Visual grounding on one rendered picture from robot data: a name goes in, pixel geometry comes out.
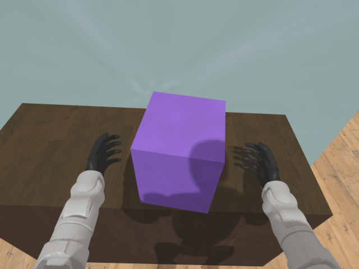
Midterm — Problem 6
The pedestal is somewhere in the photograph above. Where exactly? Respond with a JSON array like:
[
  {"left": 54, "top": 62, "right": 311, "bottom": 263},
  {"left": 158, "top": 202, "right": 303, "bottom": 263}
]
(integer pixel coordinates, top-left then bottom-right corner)
[{"left": 0, "top": 103, "right": 333, "bottom": 267}]

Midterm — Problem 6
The left robot hand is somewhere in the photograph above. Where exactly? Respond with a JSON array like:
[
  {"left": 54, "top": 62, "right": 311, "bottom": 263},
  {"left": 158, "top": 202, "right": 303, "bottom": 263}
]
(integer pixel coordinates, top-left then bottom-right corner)
[{"left": 85, "top": 133, "right": 122, "bottom": 176}]

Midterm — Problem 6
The right robot hand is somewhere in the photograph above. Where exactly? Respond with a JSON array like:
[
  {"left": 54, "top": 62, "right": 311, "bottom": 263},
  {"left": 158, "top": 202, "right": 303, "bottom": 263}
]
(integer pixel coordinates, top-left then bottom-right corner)
[{"left": 241, "top": 142, "right": 280, "bottom": 188}]

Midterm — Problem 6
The robot right forearm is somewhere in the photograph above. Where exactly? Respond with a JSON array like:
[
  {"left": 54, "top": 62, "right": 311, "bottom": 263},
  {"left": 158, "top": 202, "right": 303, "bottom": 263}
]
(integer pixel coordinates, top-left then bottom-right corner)
[{"left": 261, "top": 180, "right": 342, "bottom": 269}]

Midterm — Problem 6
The carton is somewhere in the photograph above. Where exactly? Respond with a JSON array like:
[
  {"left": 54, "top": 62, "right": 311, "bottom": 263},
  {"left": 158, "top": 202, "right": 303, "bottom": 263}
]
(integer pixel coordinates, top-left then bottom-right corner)
[{"left": 130, "top": 91, "right": 225, "bottom": 214}]

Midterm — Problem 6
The robot left forearm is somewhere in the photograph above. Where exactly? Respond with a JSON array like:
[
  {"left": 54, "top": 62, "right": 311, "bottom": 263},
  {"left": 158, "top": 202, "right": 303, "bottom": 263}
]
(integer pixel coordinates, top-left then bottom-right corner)
[{"left": 33, "top": 170, "right": 105, "bottom": 269}]

